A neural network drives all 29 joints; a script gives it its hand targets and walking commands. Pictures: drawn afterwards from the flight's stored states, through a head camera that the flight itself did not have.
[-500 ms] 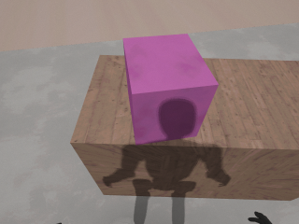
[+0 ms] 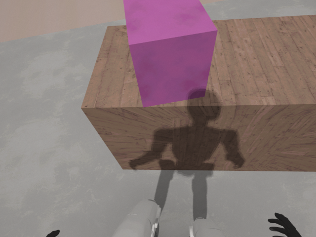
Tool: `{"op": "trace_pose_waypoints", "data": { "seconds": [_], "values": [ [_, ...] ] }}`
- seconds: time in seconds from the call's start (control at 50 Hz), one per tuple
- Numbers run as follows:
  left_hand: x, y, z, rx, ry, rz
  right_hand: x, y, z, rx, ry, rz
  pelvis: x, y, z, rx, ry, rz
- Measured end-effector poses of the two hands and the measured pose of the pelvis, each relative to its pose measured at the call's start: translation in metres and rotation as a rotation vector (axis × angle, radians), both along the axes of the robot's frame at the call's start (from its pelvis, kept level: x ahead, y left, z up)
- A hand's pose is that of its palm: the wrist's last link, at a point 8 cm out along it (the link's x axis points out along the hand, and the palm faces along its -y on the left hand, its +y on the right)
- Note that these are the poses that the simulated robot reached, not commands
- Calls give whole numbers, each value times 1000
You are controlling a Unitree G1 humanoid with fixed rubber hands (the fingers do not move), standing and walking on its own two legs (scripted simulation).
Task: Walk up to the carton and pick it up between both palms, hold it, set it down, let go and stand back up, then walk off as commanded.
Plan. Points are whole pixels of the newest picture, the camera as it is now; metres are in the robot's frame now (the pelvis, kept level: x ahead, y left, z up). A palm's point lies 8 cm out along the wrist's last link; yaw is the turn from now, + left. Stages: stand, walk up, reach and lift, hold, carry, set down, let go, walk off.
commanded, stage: walk off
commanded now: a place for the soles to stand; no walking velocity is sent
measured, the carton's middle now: (165, 49) +0.65 +0.04 +0.06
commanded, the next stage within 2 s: stand in 1.74 s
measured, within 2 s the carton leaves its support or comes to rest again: neither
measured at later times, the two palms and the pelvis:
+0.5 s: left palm out of the picture -0.08 +0.34 -0.14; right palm out of the picture +0.02 -0.26 -0.08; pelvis -0.12 +0.03 -0.01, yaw +2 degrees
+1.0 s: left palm out of the picture -0.17 +0.33 -0.08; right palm out of the picture -0.04 -0.30 -0.13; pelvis -0.20 +0.00 -0.02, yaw +3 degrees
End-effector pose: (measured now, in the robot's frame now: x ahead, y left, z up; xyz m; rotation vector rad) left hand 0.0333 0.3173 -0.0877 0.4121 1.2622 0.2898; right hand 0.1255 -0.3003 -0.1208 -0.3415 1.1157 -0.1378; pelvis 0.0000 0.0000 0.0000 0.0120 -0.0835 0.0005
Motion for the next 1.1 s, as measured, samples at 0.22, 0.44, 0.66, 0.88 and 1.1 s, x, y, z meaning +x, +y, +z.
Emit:
{"op": "trace_pose_waypoints", "data": {
  "seconds": [0.22, 0.44, 0.66, 0.88, 1.1],
  "values": [
    [-62, 28, -30, -61, -43, 39, -38, 34, 14, -74, -14, 60, -58, 35, -10, -39, -18, 59],
    [-105, 26, -52, -122, -42, 17, -92, 40, 43, -124, -37, 33, -107, 39, -6, -41, -24, 48],
    [-144, 3, -47, -70, -32, -31, -153, 12, 17, -72, -40, -2, -158, 10, -16, 11, -10, 5],
    [-185, 2, 0, 56, -74, -28, -177, -7, -10, 1, -53, 35, -195, -9, -14, 28, -38, 24],
    [-195, 25, -8, 18, -90, -3, -167, 18, 5, -23, -128, 79, -199, 16, -14, 6, -36, 53]
  ]
}}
